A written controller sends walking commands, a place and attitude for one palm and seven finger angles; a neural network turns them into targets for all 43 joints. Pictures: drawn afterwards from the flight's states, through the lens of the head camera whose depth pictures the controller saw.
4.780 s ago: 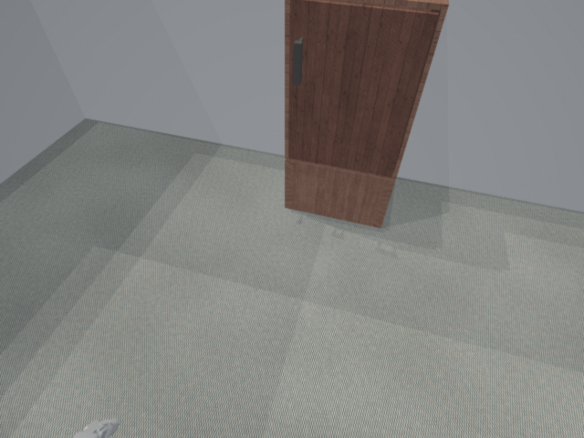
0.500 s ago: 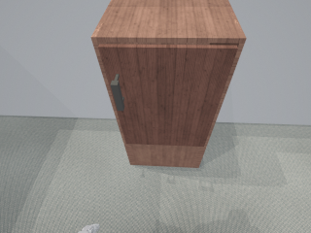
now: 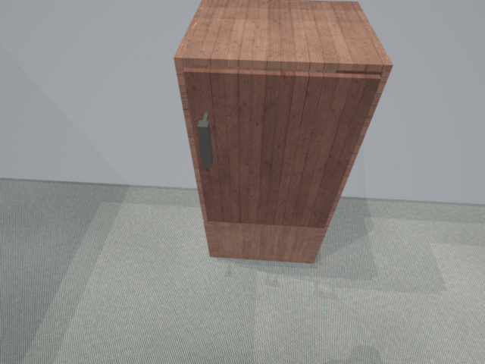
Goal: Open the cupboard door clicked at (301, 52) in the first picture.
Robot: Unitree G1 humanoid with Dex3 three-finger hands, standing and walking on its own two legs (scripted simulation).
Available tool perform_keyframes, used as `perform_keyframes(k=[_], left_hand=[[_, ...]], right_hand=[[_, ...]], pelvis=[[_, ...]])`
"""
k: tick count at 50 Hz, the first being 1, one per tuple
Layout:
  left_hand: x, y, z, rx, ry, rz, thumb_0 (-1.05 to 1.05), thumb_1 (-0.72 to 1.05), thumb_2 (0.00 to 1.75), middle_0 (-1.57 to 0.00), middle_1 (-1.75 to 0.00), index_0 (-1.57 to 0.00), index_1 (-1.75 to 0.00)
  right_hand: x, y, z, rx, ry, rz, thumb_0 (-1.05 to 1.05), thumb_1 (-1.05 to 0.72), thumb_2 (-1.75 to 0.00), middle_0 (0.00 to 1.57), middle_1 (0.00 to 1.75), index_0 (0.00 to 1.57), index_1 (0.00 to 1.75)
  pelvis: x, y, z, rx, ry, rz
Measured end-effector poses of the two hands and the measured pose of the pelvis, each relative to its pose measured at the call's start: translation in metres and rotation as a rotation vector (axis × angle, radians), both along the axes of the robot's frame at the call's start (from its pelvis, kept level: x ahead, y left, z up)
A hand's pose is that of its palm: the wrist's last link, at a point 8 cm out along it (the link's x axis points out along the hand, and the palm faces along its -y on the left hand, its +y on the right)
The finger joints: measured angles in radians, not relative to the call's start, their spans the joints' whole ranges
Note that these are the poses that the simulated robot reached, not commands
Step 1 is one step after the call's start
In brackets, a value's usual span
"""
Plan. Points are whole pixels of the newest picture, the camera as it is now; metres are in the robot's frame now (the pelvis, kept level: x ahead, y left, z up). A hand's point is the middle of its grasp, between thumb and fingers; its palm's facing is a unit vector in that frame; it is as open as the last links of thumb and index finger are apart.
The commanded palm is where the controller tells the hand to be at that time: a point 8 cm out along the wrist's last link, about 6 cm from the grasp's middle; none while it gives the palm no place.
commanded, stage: come to a stop and stand still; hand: left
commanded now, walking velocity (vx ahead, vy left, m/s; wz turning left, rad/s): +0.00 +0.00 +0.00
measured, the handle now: (207, 139) +0.63 +0.14 -0.02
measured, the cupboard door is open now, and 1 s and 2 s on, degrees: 0 0 0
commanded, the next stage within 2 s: look again from close up in 0.36 s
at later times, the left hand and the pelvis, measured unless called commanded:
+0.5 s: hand out of the picture -0.04 +0.13 -0.17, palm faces +0.03 -0.99 -0.16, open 7.3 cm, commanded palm none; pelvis -0.02 -0.02 +0.00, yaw +1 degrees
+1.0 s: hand out of the picture +0.01 +0.18 -0.18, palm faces +0.03 -0.98 -0.20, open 7.3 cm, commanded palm none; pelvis +0.00 +0.01 +0.00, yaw +1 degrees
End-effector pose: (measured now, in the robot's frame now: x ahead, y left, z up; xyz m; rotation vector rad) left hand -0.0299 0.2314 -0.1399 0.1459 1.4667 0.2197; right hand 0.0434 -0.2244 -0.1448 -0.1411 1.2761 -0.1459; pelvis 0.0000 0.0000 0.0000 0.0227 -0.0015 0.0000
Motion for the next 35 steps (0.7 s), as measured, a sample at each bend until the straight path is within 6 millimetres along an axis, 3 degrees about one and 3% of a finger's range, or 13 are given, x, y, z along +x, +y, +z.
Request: perform_keyframes(k=[5,13,22,28,35], left_hand=[[-0.011,-0.02,0.005,-0.025,-0.004,-0.012,0.0,0.91,0.9,-0.2,-0.3,-0.2,-0.3],[-0.007,-0.045,-0.003,-0.078,-0.044,-0.025,0.0,0.91,0.9,-0.2,-0.3,-0.2,-0.3],[-0.012,-0.049,-0.004,-0.081,-0.03,-0.021,0.01,0.92,0.9,-0.2,-0.3,-0.2,-0.3],[-0.012,-0.04,-0.005,-0.059,-0.041,-0.056,0.0,0.91,0.9,-0.2,-0.3,-0.2,-0.3],[0.013,-0.014,-0.004,-0.019,-0.102,-0.05,0.0,0.91,0.9,-0.2,-0.3,-0.2,-0.3]], right_hand=[[-0.022,-0.005,-0.002,0.014,0.038,-0.011,0.01,-0.94,-0.9,0.2,0.3,0.2,0.3],[-0.069,-0.005,0.0,0.024,0.137,-0.019,0.01,-0.92,-0.9,0.2,0.3,0.2,0.3],[-0.107,0.002,0.001,0.042,0.232,-0.045,0.01,-0.91,-0.9,0.2,0.3,0.2,0.3],[-0.103,0.007,-0.008,0.058,0.204,-0.036,0.01,-0.91,-0.9,0.2,0.3,0.2,0.3],[-0.075,0.023,-0.013,0.069,0.12,-0.006,0.01,-0.91,-0.9,0.2,0.3,0.2,0.3]], pelvis=[[-0.006,-0.004,0.005,-0.012,-0.017,0.008],[-0.016,-0.014,0.006,-0.016,-0.036,0.01],[-0.019,-0.019,0.005,-0.02,-0.028,0.014],[-0.02,-0.012,-0.002,-0.055,-0.011,0.02],[-0.01,0.0,-0.005,-0.036,-0.01,0.021]])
